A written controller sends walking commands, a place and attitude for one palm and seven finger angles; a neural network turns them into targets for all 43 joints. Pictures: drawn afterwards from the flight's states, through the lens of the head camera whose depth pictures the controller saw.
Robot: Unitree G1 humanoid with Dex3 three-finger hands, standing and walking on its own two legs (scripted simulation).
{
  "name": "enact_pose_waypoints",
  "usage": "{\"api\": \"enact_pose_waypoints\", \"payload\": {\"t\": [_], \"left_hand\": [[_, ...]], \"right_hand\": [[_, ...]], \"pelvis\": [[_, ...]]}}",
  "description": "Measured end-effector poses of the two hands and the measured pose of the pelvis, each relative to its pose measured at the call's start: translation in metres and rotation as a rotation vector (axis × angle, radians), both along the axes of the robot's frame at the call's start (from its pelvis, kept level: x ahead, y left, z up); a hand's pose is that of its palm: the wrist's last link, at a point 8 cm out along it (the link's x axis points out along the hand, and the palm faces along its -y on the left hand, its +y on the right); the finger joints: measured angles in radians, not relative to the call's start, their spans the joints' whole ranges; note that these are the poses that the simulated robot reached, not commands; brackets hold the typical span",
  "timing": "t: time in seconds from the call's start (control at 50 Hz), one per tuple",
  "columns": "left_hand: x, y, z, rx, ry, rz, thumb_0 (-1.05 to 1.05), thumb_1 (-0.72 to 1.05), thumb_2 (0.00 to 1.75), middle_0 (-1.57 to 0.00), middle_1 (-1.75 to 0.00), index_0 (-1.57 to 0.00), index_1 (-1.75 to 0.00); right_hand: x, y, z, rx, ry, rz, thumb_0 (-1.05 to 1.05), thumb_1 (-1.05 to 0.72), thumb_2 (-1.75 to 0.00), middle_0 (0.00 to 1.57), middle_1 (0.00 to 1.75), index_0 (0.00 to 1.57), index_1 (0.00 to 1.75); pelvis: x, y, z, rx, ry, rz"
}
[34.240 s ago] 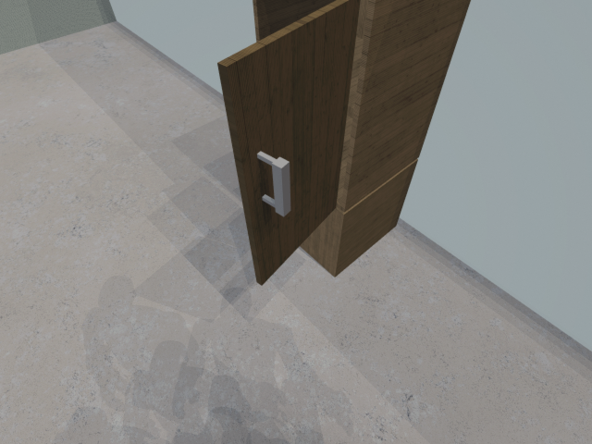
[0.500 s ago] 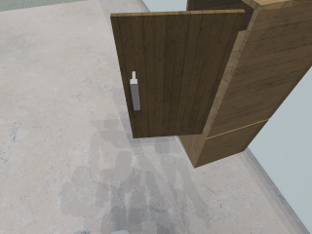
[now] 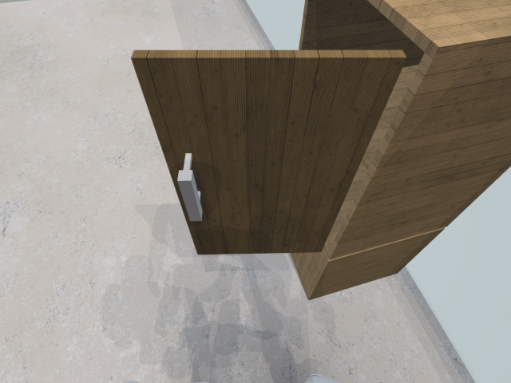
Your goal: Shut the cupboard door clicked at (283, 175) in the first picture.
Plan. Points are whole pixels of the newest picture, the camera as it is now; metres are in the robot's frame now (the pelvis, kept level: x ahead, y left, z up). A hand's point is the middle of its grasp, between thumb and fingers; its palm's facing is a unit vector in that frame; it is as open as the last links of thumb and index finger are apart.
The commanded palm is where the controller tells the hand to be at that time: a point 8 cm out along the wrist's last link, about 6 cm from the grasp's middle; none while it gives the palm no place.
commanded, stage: come to a stop and stand still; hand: left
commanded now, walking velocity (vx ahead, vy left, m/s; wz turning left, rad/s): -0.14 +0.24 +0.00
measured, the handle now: (192, 188) +0.42 +0.15 +0.01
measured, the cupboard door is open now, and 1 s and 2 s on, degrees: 75 75 75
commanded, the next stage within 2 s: look again from close up in 1.54 s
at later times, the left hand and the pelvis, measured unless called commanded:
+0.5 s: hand out of the picture +0.02 +0.24 -0.18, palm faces +0.07 -0.95 -0.29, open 7.4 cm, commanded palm none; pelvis -0.02 +0.03 -0.01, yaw +1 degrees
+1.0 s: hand out of the picture +0.00 +0.24 -0.17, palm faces +0.00 -0.98 -0.20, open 7.4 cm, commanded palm none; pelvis -0.02 +0.06 +0.00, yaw -1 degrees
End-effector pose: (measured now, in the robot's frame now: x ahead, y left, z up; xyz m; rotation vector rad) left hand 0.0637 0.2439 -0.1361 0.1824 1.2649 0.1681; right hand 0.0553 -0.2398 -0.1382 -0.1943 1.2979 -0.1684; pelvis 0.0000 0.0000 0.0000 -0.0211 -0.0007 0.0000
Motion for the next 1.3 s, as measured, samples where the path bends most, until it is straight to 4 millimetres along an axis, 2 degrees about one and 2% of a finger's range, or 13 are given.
{"api": "enact_pose_waypoints", "payload": {"t": [0.04, 0.08, 0.14, 0.22, 0.36, 0.44, 0.54, 0.64, 0.8, 0.9, 1.0, 1.12, 1.3], "left_hand": [[0.006, -0.006, -0.003, 0.032, -0.028, -0.01, 0.01, 0.9, 0.9, -0.2, -0.3, -0.19, -0.3], [0.007, -0.014, 0.0, 0.047, -0.023, -0.015, 0.01, 0.9, 0.9, -0.2, -0.3, -0.19, -0.3], [0.004, -0.021, 0.009, 0.06, 0.0, -0.021, 0.01, 0.9, 0.9, -0.2, -0.3, -0.2, -0.3], [-0.003, -0.021, 0.018, 0.065, 0.001, -0.005, 0.01, 0.9, 0.9, -0.21, -0.3, -0.2, -0.3], [-0.029, 0.0, 0.015, 0.057, 0.008, 0.018, 0.01, 0.9, 0.9, -0.21, -0.3, -0.2, -0.3], [-0.042, 0.026, 0.0, 0.064, -0.005, 0.027, 0.01, 0.9, 0.9, -0.21, -0.3, -0.2, -0.3], [-0.055, 0.049, -0.006, 0.058, -0.021, 0.042, 0.01, 0.9, 0.9, -0.2, -0.3, -0.2, -0.3], [-0.07, 0.054, -0.003, 0.046, -0.022, 0.026, 0.01, 0.9, 0.9, -0.2, -0.3, -0.2, -0.3], [-0.082, 0.053, -0.004, 0.001, 0.027, -0.005, 0.01, 0.9, 0.9, -0.2, -0.3, -0.2, -0.3], [-0.079, 0.05, -0.006, -0.021, 0.041, -0.01, 0.01, 0.9, 0.9, -0.2, -0.3, -0.2, -0.3], [-0.07, 0.047, -0.007, -0.031, 0.052, -0.019, 0.01, 0.9, 0.9, -0.2, -0.3, -0.2, -0.3], [-0.056, 0.042, -0.007, -0.031, 0.05, -0.028, 0.01, 0.9, 0.9, -0.2, -0.3, -0.2, -0.3], [-0.042, 0.033, -0.004, -0.02, 0.039, -0.023, 0.01, 0.91, 0.9, -0.2, -0.3, -0.2, -0.3]], "right_hand": [[0.004, -0.018, -0.012, 0.011, 0.003, -0.014, 0.0, -0.92, -0.9, 0.21, 0.3, 0.2, 0.3], [0.008, -0.032, -0.017, 0.009, 0.009, -0.025, 0.0, -0.92, -0.9, 0.21, 0.3, 0.2, 0.3], [0.014, -0.045, -0.015, -0.001, 0.006, -0.027, 0.0, -0.92, -0.9, 0.21, 0.29, 0.2, 0.3], [0.02, -0.049, -0.006, -0.001, -0.004, -0.001, 0.0, -0.91, -0.9, 0.2, 0.29, 0.2, 0.3], [0.032, -0.025, 0.011, -0.003, -0.062, 0.046, 0.0, -0.91, -0.9, 0.2, 0.29, 0.2, 0.3], [0.036, -0.002, 0.009, -0.022, -0.199, 0.065, 0.0, -0.91, -0.9, 0.2, 0.29, 0.2, 0.3], [0.023, 0.038, 0.006, 0.017, -0.221, 0.075, 0.0, -0.91, -0.9, 0.2, 0.29, 0.2, 0.3], [0.008, 0.07, -0.002, 0.085, -0.21, 0.058, 0.0, -0.91, -0.9, 0.2, 0.29, 0.2, 0.3], [-0.025, 0.071, 0.004, 0.05, -0.151, 0.011, -0.01, -0.93, -0.9, 0.21, 0.3, 0.2, 0.3], [-0.051, 0.065, 0.005, 0.02, -0.064, -0.014, 0.0, -0.92, -0.9, 0.21, 0.3, 0.2, 0.3], [-0.067, 0.064, 0.005, 0.011, -0.003, -0.039, 0.0, -0.91, -0.9, 0.2, 0.29, 0.2, 0.3], [-0.072, 0.067, 0.003, 0.025, 0.03, -0.052, 0.0, -0.91, -0.9, 0.2, 0.29, 0.2, 0.3], [-0.059, 0.068, -0.002, 0.054, 0.032, -0.049, 0.0, -0.91, -0.9, 0.21, 0.29, 0.2, 0.3]], "pelvis": [[0.005, -0.013, -0.01, 0.036, 0.005, -0.001], [0.005, -0.018, -0.011, 0.034, 0.007, -0.002], [0.004, -0.019, -0.006, 0.043, 0.017, -0.002], [0.002, -0.019, 0.003, 0.059, 0.035, 0.004], [-0.007, -0.005, 0.007, 0.064, 0.04, 0.008], [-0.015, 0.019, -0.01, 0.021, 0.015, 0.035], [-0.025, 0.036, -0.014, 0.022, -0.03, 0.016], [-0.031, 0.047, -0.013, 0.026, -0.038, 0.008], [-0.032, 0.061, -0.005, 0.026, -0.022, -0.014], [-0.027, 0.063, -0.002, 0.025, -0.021, -0.015], [-0.021, 0.063, 0.0, 0.026, -0.026, -0.016], [-0.014, 0.059, 0.001, 0.027, -0.031, -0.016], [-0.006, 0.05, 0.002, 0.027, -0.03, -0.013]]}}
